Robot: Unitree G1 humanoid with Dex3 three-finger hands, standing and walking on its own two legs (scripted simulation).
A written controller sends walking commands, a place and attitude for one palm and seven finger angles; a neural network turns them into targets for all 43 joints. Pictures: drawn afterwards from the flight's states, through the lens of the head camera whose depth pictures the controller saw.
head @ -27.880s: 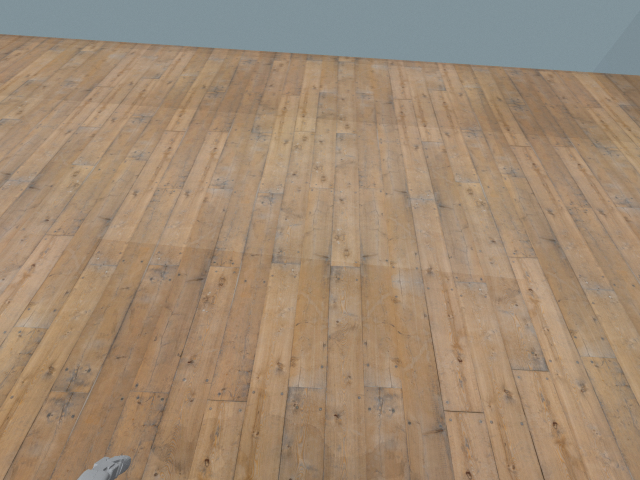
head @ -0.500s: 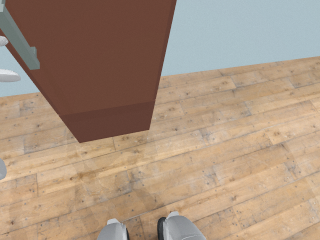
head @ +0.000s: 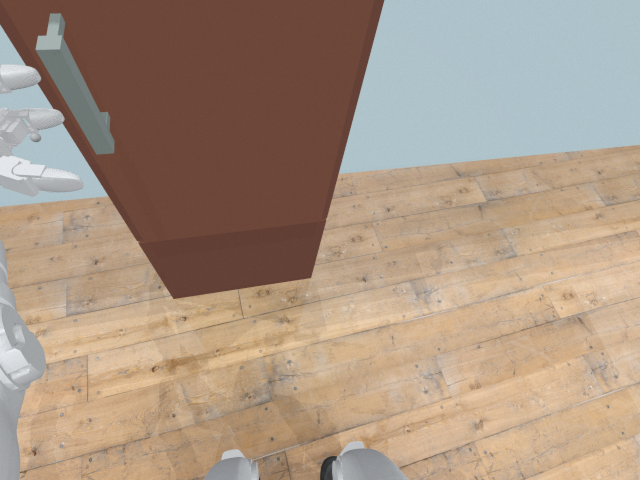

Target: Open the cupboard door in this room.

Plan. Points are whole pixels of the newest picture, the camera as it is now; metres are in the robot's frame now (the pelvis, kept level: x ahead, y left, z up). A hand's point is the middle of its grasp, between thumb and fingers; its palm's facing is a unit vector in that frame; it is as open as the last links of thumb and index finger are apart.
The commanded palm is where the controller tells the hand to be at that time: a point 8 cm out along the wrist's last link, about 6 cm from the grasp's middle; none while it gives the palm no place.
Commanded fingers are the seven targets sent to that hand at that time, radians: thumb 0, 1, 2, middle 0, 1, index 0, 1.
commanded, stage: move the hooked fingers beside the handle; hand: left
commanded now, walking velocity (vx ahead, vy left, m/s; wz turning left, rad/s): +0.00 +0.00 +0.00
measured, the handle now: (82, 90) +0.56 +0.25 +0.10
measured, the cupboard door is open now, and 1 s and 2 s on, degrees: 0 0 0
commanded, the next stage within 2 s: slide the fingers in behind the handle in 0.84 s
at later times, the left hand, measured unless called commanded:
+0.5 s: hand (37, 123) +0.50 +0.28 +0.11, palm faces +0.12 -0.99 +0.01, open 14.0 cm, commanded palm +0.48 +0.32 +0.09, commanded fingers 0.00 -0.50 0.30 -0.30 -1.20 -0.30 -1.20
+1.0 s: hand (31, 134) +0.50 +0.29 +0.09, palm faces +0.12 -0.99 +0.02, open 14.0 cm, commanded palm +0.47 +0.33 +0.09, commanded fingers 0.00 -0.50 0.30 -0.30 -1.20 -0.30 -1.20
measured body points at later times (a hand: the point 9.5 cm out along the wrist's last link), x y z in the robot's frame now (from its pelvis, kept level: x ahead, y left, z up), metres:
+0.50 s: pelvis -0.02 -0.01 -0.01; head +0.12 +0.03 +0.42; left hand +0.49 +0.33 +0.11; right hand -0.04 -0.28 -0.10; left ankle -0.02 +0.09 -0.69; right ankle -0.01 -0.13 -0.69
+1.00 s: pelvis +0.00 +0.00 +0.00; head +0.13 +0.04 +0.42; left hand +0.49 +0.34 +0.09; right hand -0.02 -0.27 -0.10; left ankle -0.02 +0.09 -0.69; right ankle -0.01 -0.13 -0.69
